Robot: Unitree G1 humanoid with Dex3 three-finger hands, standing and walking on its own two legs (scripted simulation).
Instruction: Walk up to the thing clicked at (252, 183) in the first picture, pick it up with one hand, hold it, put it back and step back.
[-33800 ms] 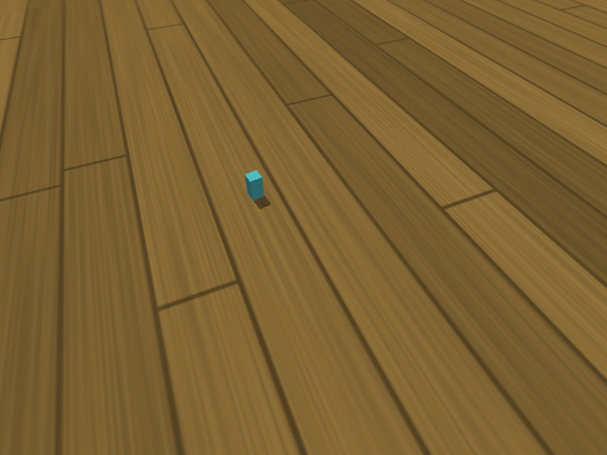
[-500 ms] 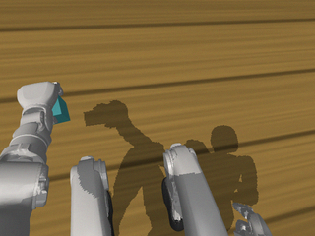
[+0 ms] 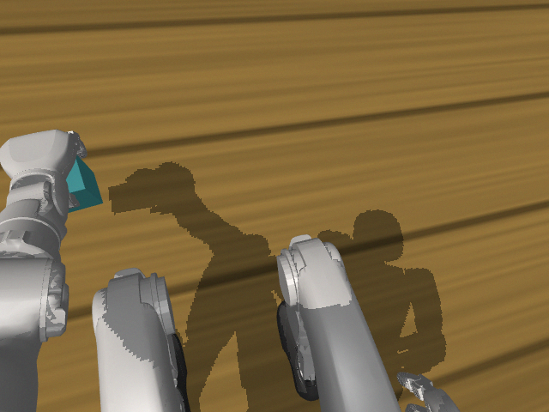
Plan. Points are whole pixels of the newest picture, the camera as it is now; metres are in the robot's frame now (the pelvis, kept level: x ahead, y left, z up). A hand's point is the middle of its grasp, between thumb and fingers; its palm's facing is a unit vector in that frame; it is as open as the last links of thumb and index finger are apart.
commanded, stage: crouch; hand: left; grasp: from above
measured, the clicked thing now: (70, 184) +0.49 +0.25 -0.20
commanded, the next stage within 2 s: lower in 0.12 s
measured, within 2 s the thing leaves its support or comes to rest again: rests again in 0.98 s
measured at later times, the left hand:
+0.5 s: hand (68, 188) +0.48 +0.25 -0.18, palm faces -0.45 -0.08 -0.89, open 9.3 cm
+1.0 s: hand (80, 193) +0.49 +0.25 -0.24, palm faces -0.45 -0.09 -0.89, open 9.3 cm
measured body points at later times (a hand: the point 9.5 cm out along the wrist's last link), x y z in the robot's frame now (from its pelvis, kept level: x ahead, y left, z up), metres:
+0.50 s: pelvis +0.00 +0.00 -0.03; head +0.24 +0.05 +0.35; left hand +0.50 +0.25 -0.13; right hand +0.03 -0.28 -0.13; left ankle +0.09 +0.14 -0.33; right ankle +0.10 -0.13 -0.33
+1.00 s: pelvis +0.01 +0.00 -0.05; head +0.26 +0.06 +0.32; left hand +0.51 +0.25 -0.18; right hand +0.03 -0.26 -0.15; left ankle +0.09 +0.14 -0.33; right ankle +0.10 -0.13 -0.33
